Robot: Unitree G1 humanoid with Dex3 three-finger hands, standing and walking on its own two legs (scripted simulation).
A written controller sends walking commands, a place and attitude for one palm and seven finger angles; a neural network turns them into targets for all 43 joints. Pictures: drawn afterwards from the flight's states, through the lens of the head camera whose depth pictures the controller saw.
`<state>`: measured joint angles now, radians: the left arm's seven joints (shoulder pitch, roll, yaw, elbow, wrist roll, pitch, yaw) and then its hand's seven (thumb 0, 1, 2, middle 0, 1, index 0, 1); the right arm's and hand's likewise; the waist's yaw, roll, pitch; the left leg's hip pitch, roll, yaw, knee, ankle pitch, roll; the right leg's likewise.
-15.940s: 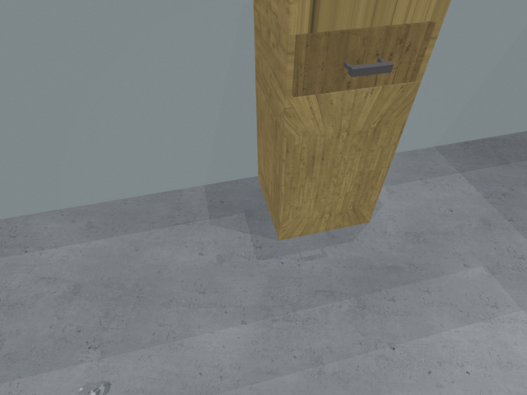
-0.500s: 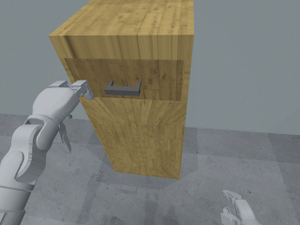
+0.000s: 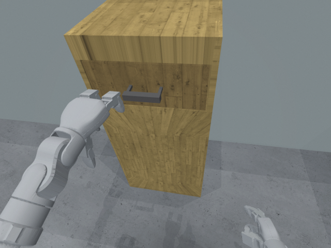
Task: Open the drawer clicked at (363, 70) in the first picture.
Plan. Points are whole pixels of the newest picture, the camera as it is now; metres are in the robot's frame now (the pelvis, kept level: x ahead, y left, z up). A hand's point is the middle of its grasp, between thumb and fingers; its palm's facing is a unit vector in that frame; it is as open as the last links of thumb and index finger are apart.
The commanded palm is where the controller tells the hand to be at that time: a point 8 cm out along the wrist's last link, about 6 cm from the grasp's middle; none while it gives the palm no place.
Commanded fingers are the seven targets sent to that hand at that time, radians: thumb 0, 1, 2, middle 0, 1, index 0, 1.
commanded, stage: move the hooked fingers above the handle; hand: left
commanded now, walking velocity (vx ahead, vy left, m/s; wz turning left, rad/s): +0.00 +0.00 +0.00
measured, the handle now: (143, 92) +0.56 +0.16 +0.07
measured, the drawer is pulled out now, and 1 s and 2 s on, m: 0.00 0.00 0.00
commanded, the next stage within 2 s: none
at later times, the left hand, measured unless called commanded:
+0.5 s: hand (123, 107) +0.40 +0.16 +0.14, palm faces +0.07 -0.07 -0.99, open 13.8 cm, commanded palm +0.38 +0.19 +0.21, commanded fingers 0.00 -0.50 0.30 -0.30 -1.20 -0.30 -1.20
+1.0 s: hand (141, 88) +0.49 +0.14 +0.14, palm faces +0.10 -0.06 -0.99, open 13.8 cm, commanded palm +0.46 +0.17 +0.19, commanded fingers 0.00 -0.50 0.30 -0.30 -1.20 -0.30 -1.20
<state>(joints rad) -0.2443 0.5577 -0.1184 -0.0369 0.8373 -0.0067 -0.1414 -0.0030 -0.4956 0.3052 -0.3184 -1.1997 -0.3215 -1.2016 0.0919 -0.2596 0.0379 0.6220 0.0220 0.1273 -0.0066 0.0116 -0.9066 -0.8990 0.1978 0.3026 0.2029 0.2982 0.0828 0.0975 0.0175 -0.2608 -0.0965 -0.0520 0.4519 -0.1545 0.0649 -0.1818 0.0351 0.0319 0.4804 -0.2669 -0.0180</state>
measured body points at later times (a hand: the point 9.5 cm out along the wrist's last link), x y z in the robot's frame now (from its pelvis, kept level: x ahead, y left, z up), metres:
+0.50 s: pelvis +0.03 -0.01 +0.00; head +0.05 -0.05 +0.45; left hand +0.39 +0.17 +0.20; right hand +0.20 -0.25 -0.12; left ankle +0.05 +0.07 -0.74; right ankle +0.00 -0.11 -0.74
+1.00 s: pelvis +0.05 -0.02 -0.01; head +0.08 -0.06 +0.44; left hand +0.48 +0.14 +0.19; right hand +0.18 -0.27 -0.14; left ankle +0.05 +0.07 -0.74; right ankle +0.00 -0.11 -0.74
